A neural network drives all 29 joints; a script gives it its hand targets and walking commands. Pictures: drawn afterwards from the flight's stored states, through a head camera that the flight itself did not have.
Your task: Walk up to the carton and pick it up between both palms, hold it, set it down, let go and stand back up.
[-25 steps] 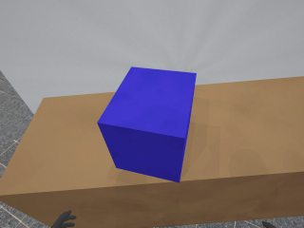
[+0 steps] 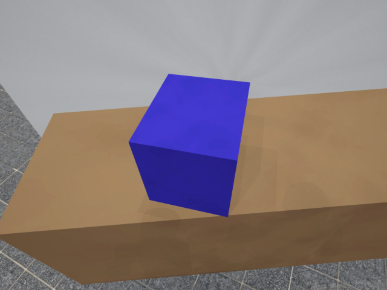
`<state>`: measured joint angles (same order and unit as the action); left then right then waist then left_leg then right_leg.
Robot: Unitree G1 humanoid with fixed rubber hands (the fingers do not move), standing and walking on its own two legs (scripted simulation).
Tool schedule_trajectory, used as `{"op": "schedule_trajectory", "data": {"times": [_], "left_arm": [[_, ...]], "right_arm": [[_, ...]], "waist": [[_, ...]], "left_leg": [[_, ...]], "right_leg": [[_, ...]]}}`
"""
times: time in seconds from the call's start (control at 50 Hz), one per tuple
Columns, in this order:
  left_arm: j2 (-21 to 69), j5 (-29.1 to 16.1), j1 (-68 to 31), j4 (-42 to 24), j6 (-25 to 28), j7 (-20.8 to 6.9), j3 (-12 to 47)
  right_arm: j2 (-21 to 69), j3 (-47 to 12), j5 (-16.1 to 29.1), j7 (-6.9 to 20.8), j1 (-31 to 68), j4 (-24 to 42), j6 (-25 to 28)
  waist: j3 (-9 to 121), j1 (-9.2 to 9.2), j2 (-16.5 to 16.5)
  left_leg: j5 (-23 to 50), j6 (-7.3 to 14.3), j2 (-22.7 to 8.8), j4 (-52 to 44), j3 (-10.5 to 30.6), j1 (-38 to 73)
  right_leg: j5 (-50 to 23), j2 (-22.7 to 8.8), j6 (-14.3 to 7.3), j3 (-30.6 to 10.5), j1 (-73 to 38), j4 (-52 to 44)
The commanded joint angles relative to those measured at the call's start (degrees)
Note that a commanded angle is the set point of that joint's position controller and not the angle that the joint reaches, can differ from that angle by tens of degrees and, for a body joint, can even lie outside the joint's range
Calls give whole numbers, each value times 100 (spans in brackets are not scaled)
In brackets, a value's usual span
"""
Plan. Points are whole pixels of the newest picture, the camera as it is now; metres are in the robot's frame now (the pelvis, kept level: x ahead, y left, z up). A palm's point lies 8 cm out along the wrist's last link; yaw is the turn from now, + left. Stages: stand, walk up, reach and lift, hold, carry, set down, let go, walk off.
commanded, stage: stand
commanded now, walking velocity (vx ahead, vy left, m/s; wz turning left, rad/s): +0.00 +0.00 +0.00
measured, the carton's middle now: (197, 143) +0.49 +0.02 -0.02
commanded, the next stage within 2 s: none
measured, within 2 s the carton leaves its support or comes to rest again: neither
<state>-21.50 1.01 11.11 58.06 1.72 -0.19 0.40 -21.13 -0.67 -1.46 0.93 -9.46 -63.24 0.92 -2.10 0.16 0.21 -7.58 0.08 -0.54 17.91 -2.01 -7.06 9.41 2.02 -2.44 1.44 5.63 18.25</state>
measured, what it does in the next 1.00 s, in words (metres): stands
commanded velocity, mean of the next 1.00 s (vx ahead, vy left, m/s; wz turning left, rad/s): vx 0.00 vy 0.00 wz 0.00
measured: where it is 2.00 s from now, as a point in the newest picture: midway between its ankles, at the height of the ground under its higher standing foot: outside the picture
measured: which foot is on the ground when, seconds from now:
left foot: down 0.00-1.00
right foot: down 0.00-1.00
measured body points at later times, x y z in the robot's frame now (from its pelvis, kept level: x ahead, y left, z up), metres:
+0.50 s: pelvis +0.01 +0.01 +0.00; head +0.01 +0.01 +0.45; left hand +0.09 +0.32 -0.12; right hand +0.08 -0.30 -0.13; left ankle +0.03 +0.12 -0.75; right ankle +0.01 -0.09 -0.75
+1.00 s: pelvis +0.02 +0.01 +0.00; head +0.03 +0.01 +0.45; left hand +0.12 +0.32 -0.12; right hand +0.10 -0.30 -0.13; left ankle +0.03 +0.12 -0.75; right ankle +0.01 -0.09 -0.75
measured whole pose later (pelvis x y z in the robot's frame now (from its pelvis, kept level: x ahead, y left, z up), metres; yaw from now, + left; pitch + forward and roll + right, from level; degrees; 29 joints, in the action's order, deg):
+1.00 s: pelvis +0.02 +0.01 +0.00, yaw -1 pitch -2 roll +0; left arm -20.8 0.3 6.9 61.5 1.1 0.4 0.2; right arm -21.2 -0.3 -0.7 0.0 -5.3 -65.6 1.1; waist -2.8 0.4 -0.2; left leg -9.0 1.1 0.6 16.2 -2.6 -4.9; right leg 10.9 0.9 -1.1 -0.1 4.1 17.3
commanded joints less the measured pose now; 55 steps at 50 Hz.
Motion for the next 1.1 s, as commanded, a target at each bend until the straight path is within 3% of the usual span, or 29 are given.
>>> {"op": "schedule_trajectory", "data": {"times": [0.0,0.02,0.04,0.12,0.14,0.18,0.2,0.26,0.3,0.32,0.34,0.38,0.42,0.5,0.52,0.6,0.64,0.68,0.72,0.74,0.76,0.78,0.82,0.88,0.96,0.98,1.0,1.06,1.08], "left_arm": [[-1177,-56,-233,-264,89,33,-261],[-1123,-6,-292,-224,106,58,-256],[-1187,-44,-247,-205,90,59,-270],[-1097,1,-372,-144,25,40,-255],[-1120,-31,-228,-114,36,35,-269],[-1076,-38,-280,-112,61,58,-256],[-1158,-63,-208,-57,56,70,-277],[-1103,-69,-276,-66,65,56,-261],[-1161,-31,-430,-98,53,63,-278],[-1174,-59,-315,-80,35,72,-268],[-1084,-59,-355,-55,21,74,-263],[-1098,-21,-453,-32,11,54,-252],[-993,-66,-291,-86,17,61,-219],[-1100,-15,-497,17,42,121,-242],[-1202,-42,-529,-15,34,122,-271],[-1079,-69,-424,20,67,99,-226],[-1137,-62,-481,-12,41,88,-265],[-1102,-56,-457,24,43,110,-250],[-1109,-76,-622,14,30,107,-250],[-1050,-53,-557,37,51,99,-223],[-1104,-80,-652,12,31,102,-243],[-1151,-12,-591,46,21,122,-279],[-990,-50,-562,25,39,93,-225],[-1078,-81,-559,95,22,110,-259],[-1060,-82,-535,48,34,123,-253],[-1137,-78,-653,11,40,132,-263],[-1065,-58,-574,69,31,117,-262],[-1052,-43,-668,56,16,150,-276],[-1059,-74,-643,31,3,128,-264]], "right_arm": [[-1114,200,23,-30,256,257,106],[-1009,175,37,-25,193,198,136],[-1152,195,58,-33,264,197,127],[-1244,235,-1,-51,276,201,121],[-1273,241,-13,-78,313,189,110],[-1220,236,-2,-71,462,138,101],[-1250,240,30,-74,319,171,121],[-1216,206,86,-107,319,114,128],[-1086,205,43,-98,400,165,127],[-1135,183,63,-110,448,143,116],[-1165,200,90,-96,460,70,106],[-1243,202,77,-99,499,97,121],[-1300,223,41,-100,516,84,108],[-1152,247,47,-115,560,97,90],[-1023,165,109,-95,653,136,94],[-1198,233,88,-131,528,33,110],[-1138,198,66,-107,508,25,121],[-1218,243,31,-106,636,85,105],[-1113,183,97,-109,581,80,124],[-1147,190,50,-95,750,106,136],[-1048,209,98,-88,729,83,137],[-1220,254,52,-126,713,48,114],[-1290,245,51,-114,634,13,97],[-1178,242,72,-140,534,-15,98],[-1176,222,114,-131,643,42,109],[-1093,196,115,-146,574,54,117],[-1245,249,44,-156,661,52,110],[-1060,224,77,-145,694,106,104],[-1113,201,87,-147,688,109,76]], "waist": [[-57,-61,176],[-7,60,100],[-46,-18,128],[27,77,-30],[84,-32,116],[33,-67,-136],[57,31,-57],[277,-16,129],[125,78,-150],[292,-56,-30],[148,-34,-149],[185,35,-116],[131,-58,-53],[259,58,111],[335,80,-266],[202,52,140],[218,38,-83],[193,-9,132],[513,47,-148],[469,-35,154],[407,59,-123],[387,-11,-236],[340,-13,-29],[274,38,-138],[542,66,27],[504,87,-184],[334,19,6],[372,75,-73],[405,45,94]], "left_leg": [[-525,158,-707,-415,741,-99],[-443,171,-726,-444,743,-1],[-479,195,-687,-448,742,-60],[-352,146,-690,-369,710,6],[-410,153,-695,-414,718,-39],[-270,184,-718,-490,830,-71],[-171,186,-718,-476,783,-69],[13,192,-751,-381,772,63],[118,163,-761,-429,769,-13],[215,180,-756,-402,758,128],[118,181,-734,-407,742,40],[46,153,-730,-479,767,87],[245,149,-744,-355,743,79],[458,141,-735,-371,719,277],[460,140,-755,-435,738,343],[535,133,-742,-376,702,224],[303,137,-740,-438,700,150],[359,156,-730,-461,720,186],[623,121,-777,-421,676,322],[645,123,-767,-383,664,321],[659,105,-741,-393,687,372],[696,115,-766,-486,694,454],[770,119,-764,-416,640,407],[767,121,-790,-412,633,393],[1009,136,-785,-360,661,563],[948,133,-795,-348,673,568],[950,156,-790,-291,638,418],[750,153,-767,-392,653,334],[860,114,-755,-397,609,448]], "right_leg": [[638,-886,70,-911,541,-643],[525,-930,22,-883,477,-529],[563,-931,13,-942,446,-601],[356,-876,55,-879,513,-576],[270,-870,60,-848,348,-465],[182,-867,65,-831,270,-506],[-35,-944,36,-882,296,-444],[-90,-959,14,-872,119,-406],[-295,-947,70,-802,210,-286],[-245,-935,56,-881,179,-378],[-228,-960,41,-867,248,-368],[-101,-922,49,-840,300,-353],[-420,-972,84,-837,263,-411],[-533,-944,67,-797,184,-342],[-655,-948,61,-800,162,-345],[-667,-965,88,-839,89,-406],[-470,-964,59,-856,47,-369],[-685,-979,63,-891,10,-425],[-754,-977,71,-801,-130,-326],[-761,-979,97,-847,-59,-332],[-780,-957,106,-776,24,-376],[-772,-936,109,-718,32,-337],[-918,-1002,89,-773,5,-295],[-949,-1003,80,-845,-4,-393],[-1173,-1033,61,-817,-122,-253],[-1062,-968,93,-766,-87,-313],[-1040,-989,108,-801,-44,-378],[-1023,-996,73,-819,-178,-354],[-1197,-1039,61,-837,-211,-368]]}}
